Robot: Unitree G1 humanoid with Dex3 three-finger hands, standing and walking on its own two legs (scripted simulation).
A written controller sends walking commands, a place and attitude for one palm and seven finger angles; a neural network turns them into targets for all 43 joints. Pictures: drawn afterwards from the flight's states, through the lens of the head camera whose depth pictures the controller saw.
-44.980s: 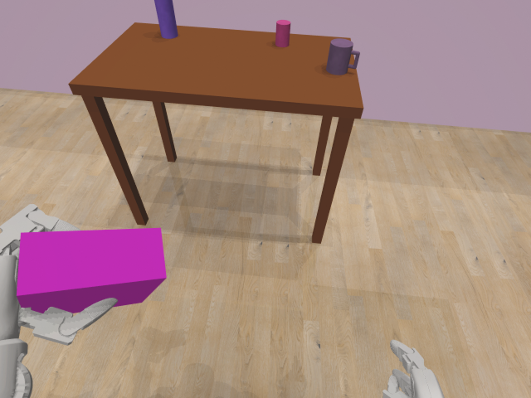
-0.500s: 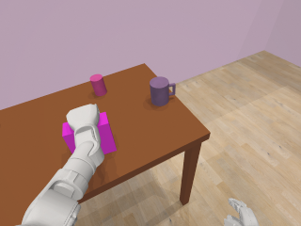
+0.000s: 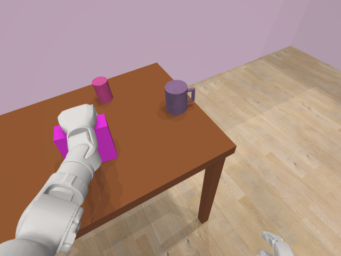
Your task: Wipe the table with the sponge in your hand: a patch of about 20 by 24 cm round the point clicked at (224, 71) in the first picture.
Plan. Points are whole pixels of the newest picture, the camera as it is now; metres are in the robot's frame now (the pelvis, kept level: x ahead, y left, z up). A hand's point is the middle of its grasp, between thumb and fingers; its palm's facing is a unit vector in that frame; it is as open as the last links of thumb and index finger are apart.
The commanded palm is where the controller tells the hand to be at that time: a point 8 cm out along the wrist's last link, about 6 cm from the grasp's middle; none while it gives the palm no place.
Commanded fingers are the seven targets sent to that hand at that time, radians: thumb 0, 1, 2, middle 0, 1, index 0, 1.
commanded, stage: wipe forward along the third lane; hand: left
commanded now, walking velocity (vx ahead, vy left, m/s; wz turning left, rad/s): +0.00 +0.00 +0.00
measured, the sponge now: (90, 148) +0.40 +0.25 +0.01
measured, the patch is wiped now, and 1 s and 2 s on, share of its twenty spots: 1.00 1.00 1.00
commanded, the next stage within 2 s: wipe back along the third lane in 0.42 s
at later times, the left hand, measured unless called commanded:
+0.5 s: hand (81, 122) +0.45 +0.27 +0.06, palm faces -0.07 -0.02 -1.00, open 10.0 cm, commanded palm +0.44 +0.26 +0.09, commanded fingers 0.00 0.10 1.30 -1.20 -1.60 -1.20 -1.60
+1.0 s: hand (82, 125) +0.44 +0.27 +0.06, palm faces -0.01 -0.04 -1.00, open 10.1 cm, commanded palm +0.40 +0.24 +0.09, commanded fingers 0.00 0.10 1.30 -1.20 -1.60 -1.20 -1.60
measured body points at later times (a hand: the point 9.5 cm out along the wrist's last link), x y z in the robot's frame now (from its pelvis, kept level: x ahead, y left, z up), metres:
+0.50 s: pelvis +0.00 +0.03 +0.00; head +0.05 +0.02 +0.44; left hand +0.45 +0.27 +0.11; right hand +0.11 -0.23 -0.14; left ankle -0.01 +0.13 -0.74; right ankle +0.01 -0.05 -0.74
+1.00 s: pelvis +0.02 +0.06 +0.00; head +0.04 +0.04 +0.45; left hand +0.44 +0.26 +0.11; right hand +0.17 -0.18 -0.13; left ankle -0.01 +0.13 -0.74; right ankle +0.01 -0.05 -0.74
